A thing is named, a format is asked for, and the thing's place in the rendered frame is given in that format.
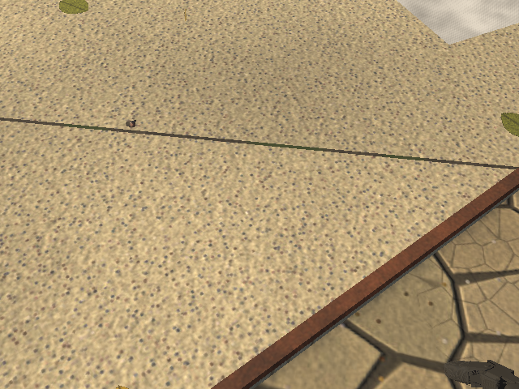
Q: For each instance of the right robot hand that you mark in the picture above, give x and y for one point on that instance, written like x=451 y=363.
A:
x=488 y=375

